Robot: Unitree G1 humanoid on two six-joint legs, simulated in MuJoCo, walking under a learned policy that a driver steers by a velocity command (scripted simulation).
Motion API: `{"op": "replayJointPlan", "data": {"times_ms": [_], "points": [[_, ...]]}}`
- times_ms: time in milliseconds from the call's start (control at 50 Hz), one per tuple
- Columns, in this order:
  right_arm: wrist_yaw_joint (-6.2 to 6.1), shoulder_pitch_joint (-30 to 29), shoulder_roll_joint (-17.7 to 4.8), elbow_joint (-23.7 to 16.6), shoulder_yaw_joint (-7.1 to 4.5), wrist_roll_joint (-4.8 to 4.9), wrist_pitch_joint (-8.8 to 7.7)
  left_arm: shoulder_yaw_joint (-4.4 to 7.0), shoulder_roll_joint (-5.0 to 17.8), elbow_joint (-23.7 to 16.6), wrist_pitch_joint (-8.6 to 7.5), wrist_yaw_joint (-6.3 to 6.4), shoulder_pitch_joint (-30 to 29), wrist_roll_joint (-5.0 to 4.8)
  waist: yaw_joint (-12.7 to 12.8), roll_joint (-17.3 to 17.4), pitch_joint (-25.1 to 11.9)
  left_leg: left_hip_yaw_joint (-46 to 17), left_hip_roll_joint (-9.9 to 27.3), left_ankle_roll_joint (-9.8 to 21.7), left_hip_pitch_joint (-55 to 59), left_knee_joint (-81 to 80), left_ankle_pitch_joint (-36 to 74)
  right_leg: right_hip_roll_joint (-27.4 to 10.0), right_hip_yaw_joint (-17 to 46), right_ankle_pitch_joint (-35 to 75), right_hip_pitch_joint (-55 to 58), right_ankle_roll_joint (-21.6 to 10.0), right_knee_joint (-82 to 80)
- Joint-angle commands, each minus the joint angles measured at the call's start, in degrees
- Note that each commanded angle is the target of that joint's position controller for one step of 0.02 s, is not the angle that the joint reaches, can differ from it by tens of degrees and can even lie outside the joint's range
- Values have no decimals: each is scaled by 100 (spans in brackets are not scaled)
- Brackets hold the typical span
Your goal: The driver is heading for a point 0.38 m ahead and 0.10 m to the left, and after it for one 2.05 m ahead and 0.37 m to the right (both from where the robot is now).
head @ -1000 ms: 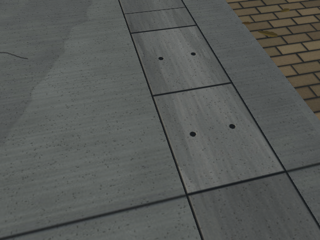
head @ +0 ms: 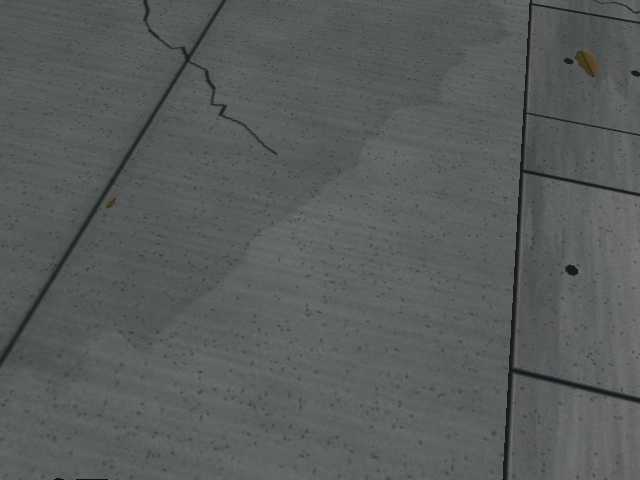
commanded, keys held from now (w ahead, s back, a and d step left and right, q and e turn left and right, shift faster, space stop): q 0.32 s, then w+q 0.22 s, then e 0.46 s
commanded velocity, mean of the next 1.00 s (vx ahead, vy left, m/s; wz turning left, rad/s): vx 0.17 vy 0.00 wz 0.29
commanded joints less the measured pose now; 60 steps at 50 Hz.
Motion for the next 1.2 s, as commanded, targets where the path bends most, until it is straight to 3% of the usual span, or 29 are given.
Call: {"op": "replayJointPlan", "data": {"times_ms": [20,140,220,240,260,280,300,320,340,400,460,540,580,640,660,680,700,720,760,800,880,1020,1080,1100,1120,1140,1160,1180,1200], "points": [[-169,-261,-1110,-449,-310,53,-15,66,298,-286,76,22,110,39,271,415,-679,-842,1159,810,79,-450,3576,264,-157,852,334,197,-959],[-297,19,-1033,-347,-309,72,212,62,371,-544,98,-69,-621,-57,-35,780,-783,-1398,1092,370,296,63,2302,682,35,1773,781,153,-2581],[-338,-363,-889,-520,-263,67,252,178,622,-468,-33,-75,-147,-7,304,920,-862,-2056,995,187,682,1009,1864,612,128,1711,1334,-154,-3482],[-321,-393,-696,-629,-194,28,232,213,793,-459,-71,-35,141,81,402,635,-1249,-1862,659,-23,397,1754,1399,96,423,2865,2282,-425,-3625],[-310,51,-381,-712,-97,-87,217,238,1068,-509,-37,29,345,186,200,-522,-1816,-1238,17,-353,-636,3102,-1383,-1113,1525,5369,3765,-990,-3265],[-285,865,-596,-693,-108,43,246,252,1024,-377,98,16,593,166,-67,-1683,-2368,-844,-291,-621,-1728,4317,-3514,-2261,3247,5099,4580,-2066,-3410],[-281,951,-1170,-455,-256,69,318,164,638,-527,165,4,325,-13,-17,-874,-2036,-899,151,-837,-1959,4947,-3127,-2096,3086,3886,4114,-2013,-3543],[-294,405,-1348,-473,-333,90,419,93,396,-609,238,26,155,-18,131,-479,-1535,-683,308,-981,-2107,5217,-2681,-1647,2217,3168,3667,-1717,-3571],[-311,247,-1255,-478,-333,104,519,58,336,-600,314,36,30,-14,100,-254,-1292,-521,486,-1027,-2124,5106,-2303,-1291,1710,1858,3182,-1496,-3812],[-245,55,-812,-649,-217,84,559,138,603,-493,388,110,-62,-13,102,-825,-743,57,681,-967,-1844,4402,-1606,-772,960,-318,2144,-1316,-4629],[-177,-261,-676,-779,-153,40,414,213,727,-434,292,142,135,-74,291,-678,-861,160,901,-822,-1805,3590,-1455,-1019,787,-582,2405,-1461,-4866],[-69,-328,-640,-752,-113,37,297,312,958,-411,233,61,46,-159,244,-628,-847,376,988,-566,-1109,2480,-1128,-1123,299,-666,2183,-1393,-5031],[-59,-424,-552,-727,-71,-5,279,281,895,-288,264,-33,202,-169,305,-473,-721,463,833,-514,-728,1868,-1079,-1071,163,-175,2096,-1445,-4885],[-67,83,-431,-493,-41,-91,243,100,549,-109,346,-176,175,-230,-57,-356,-832,569,542,-364,709,166,-233,-727,-156,598,1780,-1144,-4118],[-108,285,-624,-485,-80,-112,240,-46,183,-103,324,-221,141,-169,-131,-160,-1006,14,975,-263,1436,-104,167,-408,-423,562,1409,-728,-3499],[-181,252,-1210,-602,-163,-171,268,-189,-234,-227,283,-274,282,77,149,1162,-1125,-1440,2238,109,1849,-240,1292,269,-1038,-770,590,-139,-2266],[-173,125,-1275,-637,-177,-259,253,-106,130,-235,307,-203,233,9,-14,1516,-916,-1869,2717,776,1113,-553,858,308,-636,-1673,310,12,-1520],[-160,27,-1123,-644,-154,-247,201,21,577,-189,365,-157,253,-106,-74,1289,-724,-1645,2559,889,1016,-638,640,227,-411,-1704,163,83,-745],[-161,-203,-970,-570,-115,-160,104,133,701,20,486,-69,515,-191,9,1162,-526,-1006,2268,619,990,-663,720,196,-136,-1302,-107,88,-118],[-222,-487,-725,-537,-39,-168,33,164,584,103,567,-9,642,-179,169,984,-414,-423,2140,512,799,-607,1873,247,17,-670,62,160,37],[-348,-648,-747,-483,-101,-149,109,110,295,-125,642,-13,364,-189,121,893,-531,269,2076,518,987,-441,2590,179,-313,-108,195,302,-607],[-301,-731,-1022,-327,-267,-8,265,121,294,-578,777,-222,101,-186,34,849,-608,425,2445,614,1148,-4,2863,204,-709,-272,629,-2,-1622],[-298,-898,-1042,-269,-294,123,256,201,356,-610,783,-278,406,-193,290,801,-745,722,2288,260,1029,802,3047,462,-953,309,1398,-340,-2674],[-286,-711,-946,-166,-276,123,222,298,555,-545,763,-221,762,-155,442,541,-965,1032,1973,-60,729,1564,2943,600,-834,1202,2193,-546,-3280],[-263,-601,-765,-233,-221,-57,164,485,1193,-566,744,-84,1168,-141,519,-493,-1347,1322,1457,-606,-474,2998,1230,-283,534,3656,3504,-1020,-3421],[-269,-761,-419,-567,-81,-276,117,533,1675,-688,681,-55,1223,26,444,-1570,-1694,899,359,-1038,-2167,4596,-3152,-1771,2856,5169,4240,-2485,-3463],[-221,-1003,-713,-460,-155,-165,120,408,1259,-693,584,-100,1260,-12,726,-690,-2031,-129,529,-1028,-2260,5234,-3377,-1785,2621,4866,4180,-2687,-3556],[-201,-1071,-797,-515,-178,-3,137,367,1116,-719,515,-94,899,-63,560,-583,-1558,-173,648,-957,-2493,5228,-2919,-1513,2091,4101,3787,-2418,-3633],[-250,-1069,-815,-416,-202,-15,153,337,955,-729,499,-59,581,-160,407,-226,-1179,-165,787,-920,-2562,4859,-2444,-1117,1695,3316,3440,-2013,-3708]]}}
Velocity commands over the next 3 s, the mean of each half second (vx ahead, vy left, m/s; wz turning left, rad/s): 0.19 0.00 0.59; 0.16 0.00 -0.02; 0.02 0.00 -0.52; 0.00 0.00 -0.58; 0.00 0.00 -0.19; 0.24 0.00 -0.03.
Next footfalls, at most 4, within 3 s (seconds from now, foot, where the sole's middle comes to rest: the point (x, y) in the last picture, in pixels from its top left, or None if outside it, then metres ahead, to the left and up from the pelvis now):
0.24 right None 0.29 -0.11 -0.78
0.66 left None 0.20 0.14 -0.78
1.12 right None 0.35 -0.06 -0.78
1.54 left None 0.36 0.17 -0.78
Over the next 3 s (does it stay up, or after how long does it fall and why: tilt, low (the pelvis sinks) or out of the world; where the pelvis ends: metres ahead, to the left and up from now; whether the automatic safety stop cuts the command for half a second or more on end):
stays up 0.39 -0.03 0.00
